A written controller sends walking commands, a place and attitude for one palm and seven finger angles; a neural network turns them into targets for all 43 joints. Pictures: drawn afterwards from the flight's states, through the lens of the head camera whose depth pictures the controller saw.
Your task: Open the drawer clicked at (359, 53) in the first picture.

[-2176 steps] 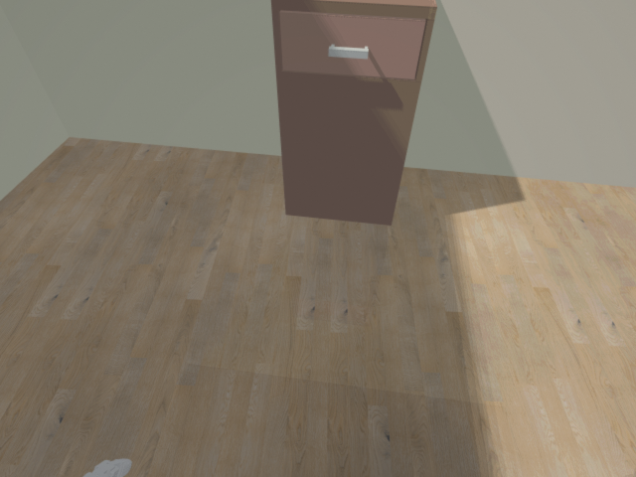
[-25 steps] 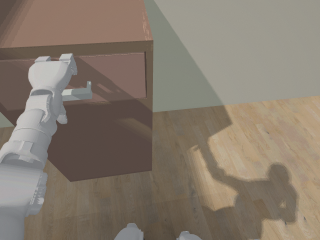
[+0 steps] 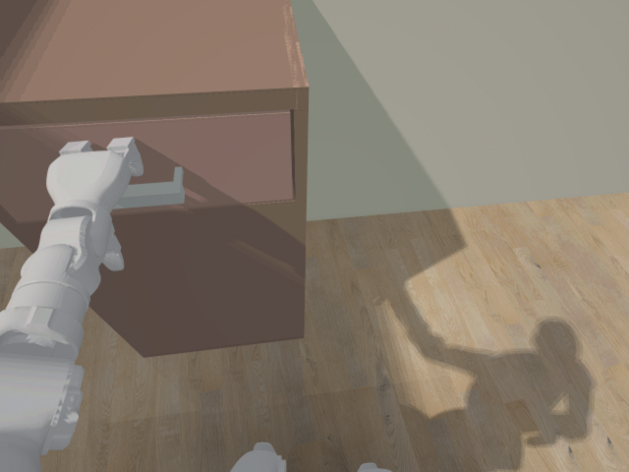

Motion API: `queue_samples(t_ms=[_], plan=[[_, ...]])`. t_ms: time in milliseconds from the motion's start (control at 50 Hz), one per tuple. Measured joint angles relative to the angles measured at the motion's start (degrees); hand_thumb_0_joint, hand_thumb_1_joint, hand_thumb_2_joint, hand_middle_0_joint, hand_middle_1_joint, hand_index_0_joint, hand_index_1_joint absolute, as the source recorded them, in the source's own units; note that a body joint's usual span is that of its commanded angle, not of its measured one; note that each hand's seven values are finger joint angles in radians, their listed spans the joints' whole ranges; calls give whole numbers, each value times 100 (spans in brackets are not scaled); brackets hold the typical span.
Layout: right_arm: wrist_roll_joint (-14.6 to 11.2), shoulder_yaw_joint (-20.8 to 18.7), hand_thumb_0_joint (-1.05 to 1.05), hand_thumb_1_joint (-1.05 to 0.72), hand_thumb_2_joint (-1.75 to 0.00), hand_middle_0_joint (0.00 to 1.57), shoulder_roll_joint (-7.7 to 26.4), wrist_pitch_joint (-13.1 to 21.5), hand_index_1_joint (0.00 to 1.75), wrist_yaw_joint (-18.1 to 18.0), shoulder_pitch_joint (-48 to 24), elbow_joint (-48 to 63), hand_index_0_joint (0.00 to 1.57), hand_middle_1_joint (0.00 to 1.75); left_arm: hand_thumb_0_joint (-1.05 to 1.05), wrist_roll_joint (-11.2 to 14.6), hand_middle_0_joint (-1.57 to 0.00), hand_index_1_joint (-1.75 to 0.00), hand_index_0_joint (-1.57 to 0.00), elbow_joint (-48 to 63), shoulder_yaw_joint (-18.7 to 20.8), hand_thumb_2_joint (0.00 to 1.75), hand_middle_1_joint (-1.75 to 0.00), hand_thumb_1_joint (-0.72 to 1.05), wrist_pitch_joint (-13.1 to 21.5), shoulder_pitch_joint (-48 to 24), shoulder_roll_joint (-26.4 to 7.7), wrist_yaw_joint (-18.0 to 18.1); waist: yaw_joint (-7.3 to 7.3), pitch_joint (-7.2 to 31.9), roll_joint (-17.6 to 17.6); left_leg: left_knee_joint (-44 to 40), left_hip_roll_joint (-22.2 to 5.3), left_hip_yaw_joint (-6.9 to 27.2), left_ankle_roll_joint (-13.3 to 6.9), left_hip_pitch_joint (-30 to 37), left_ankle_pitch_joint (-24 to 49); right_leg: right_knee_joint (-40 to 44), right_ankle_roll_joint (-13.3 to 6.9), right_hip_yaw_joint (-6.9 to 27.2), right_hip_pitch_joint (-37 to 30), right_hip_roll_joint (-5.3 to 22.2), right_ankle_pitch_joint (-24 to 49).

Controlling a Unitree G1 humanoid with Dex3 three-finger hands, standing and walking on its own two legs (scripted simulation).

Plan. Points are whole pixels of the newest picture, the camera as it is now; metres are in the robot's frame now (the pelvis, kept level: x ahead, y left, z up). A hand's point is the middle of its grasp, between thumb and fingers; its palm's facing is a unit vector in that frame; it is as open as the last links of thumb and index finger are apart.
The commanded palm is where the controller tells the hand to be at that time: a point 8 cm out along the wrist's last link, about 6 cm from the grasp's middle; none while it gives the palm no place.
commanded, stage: lift the hand off the handle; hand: left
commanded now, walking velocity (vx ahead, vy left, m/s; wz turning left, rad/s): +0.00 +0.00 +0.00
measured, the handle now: (139, 185) +0.50 +0.26 +0.05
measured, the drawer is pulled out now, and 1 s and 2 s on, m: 0.00 0.00 0.00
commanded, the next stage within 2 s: draw the hand back to the body in 1.06 s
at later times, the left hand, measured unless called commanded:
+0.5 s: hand (81, 176) +0.45 +0.30 +0.12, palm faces +0.03 -0.03 -1.00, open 13.2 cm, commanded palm +0.43 +0.30 +0.19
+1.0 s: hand (43, 124) +0.45 +0.30 +0.19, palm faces +0.00 -0.03 -1.00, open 13.8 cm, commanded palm +0.43 +0.30 +0.25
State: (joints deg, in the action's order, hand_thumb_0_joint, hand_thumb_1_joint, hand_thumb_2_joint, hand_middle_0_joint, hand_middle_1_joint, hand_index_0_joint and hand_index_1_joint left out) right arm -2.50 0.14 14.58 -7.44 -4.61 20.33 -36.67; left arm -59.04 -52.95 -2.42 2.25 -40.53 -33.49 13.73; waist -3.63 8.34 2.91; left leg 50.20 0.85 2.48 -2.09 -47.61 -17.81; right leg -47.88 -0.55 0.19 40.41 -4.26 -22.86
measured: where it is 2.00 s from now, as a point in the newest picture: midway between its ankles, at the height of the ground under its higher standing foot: outside the picture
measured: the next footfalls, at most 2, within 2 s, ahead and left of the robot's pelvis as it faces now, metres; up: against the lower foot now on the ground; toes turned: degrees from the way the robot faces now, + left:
none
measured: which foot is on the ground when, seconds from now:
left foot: down 0.00-1.00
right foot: down 0.00-1.00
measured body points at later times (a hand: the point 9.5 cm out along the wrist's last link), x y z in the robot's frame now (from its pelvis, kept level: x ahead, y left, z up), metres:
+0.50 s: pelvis +0.04 +0.00 +0.02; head +0.08 +0.00 +0.47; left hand +0.44 +0.29 +0.17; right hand +0.14 -0.26 -0.10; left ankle +0.06 +0.09 -0.69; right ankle +0.00 -0.12 -0.69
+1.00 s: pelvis +0.05 +0.00 +0.04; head +0.07 -0.02 +0.48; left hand +0.44 +0.30 +0.25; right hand +0.20 -0.25 -0.08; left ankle +0.06 +0.09 -0.69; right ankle +0.00 -0.12 -0.69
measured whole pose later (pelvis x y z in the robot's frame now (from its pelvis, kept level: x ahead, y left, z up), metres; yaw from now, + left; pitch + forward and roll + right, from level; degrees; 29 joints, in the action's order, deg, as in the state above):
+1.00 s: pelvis +0.05 +0.00 +0.04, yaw +2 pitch +7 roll -1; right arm -3.7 0.3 15.7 -8.8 -3.9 11.9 -35.3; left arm -52.4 -33.1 -0.7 -1.6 -36.9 -37.0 -7.3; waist 0.7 5.1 3.9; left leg 35.5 2.5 2.5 -2.2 -25.9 -16.1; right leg -32.5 -0.8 0.8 18.3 -2.2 -20.8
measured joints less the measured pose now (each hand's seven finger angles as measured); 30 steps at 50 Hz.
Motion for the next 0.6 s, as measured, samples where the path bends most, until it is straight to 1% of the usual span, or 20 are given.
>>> queue_samples(t_ms=[80,140,240,300,380,440,520,600], plan=[[-24,11,1,-90,-90,20,-18,32,30,-59,-63,39,20,30,0,18,-33,-125,-37,28,66,30,-122,-49,61,134,-37,-174,-38,-41,-8,-191,-12,-23,0,272,28,214,-4,35,-271,-4,55],[-22,-19,1,-90,-90,20,-12,65,30,-82,-101,62,20,30,0,41,-33,-124,-39,140,183,30,-122,-49,158,275,-50,-304,-31,-76,-2,-304,-21,-49,-4,439,32,346,-6,70,-436,-7,83],[-10,-97,1,-90,-90,20,6,121,30,-76,-136,39,20,30,0,93,-36,-123,-41,467,396,30,-122,-49,287,545,-17,-375,42,-106,3,-445,-20,-90,-16,669,6,516,-2,120,-668,2,86],[-3,-146,1,-90,-90,20,18,144,30,-50,-163,-6,20,30,0,103,-37,-122,-42,718,429,30,-122,-49,281,695,-2,-367,104,-115,10,-514,-7,-96,-23,800,-19,606,0,130,-810,17,73],[-7,-190,1,-90,-90,20,38,158,30,1,-225,-59,20,30,-1,155,-37,-122,-42,1076,404,30,-122,-49,149,868,21,-402,187,-111,37,-624,21,-99,-34,1002,-43,740,4,139,-1025,48,58],[-18,-206,1,-90,-90,20,49,165,30,34,-289,-71,20,30,-1,265,-37,-122,-43,1354,322,30,-122,-49,-38,956,43,-516,243,-110,67,-726,48,-96,-44,1188,-50,857,9,139,-1222,76,54],[-40,-167,1,-90,-90,20,59,144,30,49,-416,-65,20,30,-1,398,-36,-123,-43,1562,201,30,-122,-49,-253,987,52,-781,297,-112,84,-880,84,-91,-54,1453,-43,1015,13,139,-1494,115,58],[-56,-112,1,-90,-90,20,57,105,30,38,-565,-5,20,30,-1,478,-34,-123,-44,1717,164,30,-121,-49,-330,980,-2,-1123,328,-142,78,-1028,106,-87,-54,1686,-18,1157,8,140,-1726,140,78]])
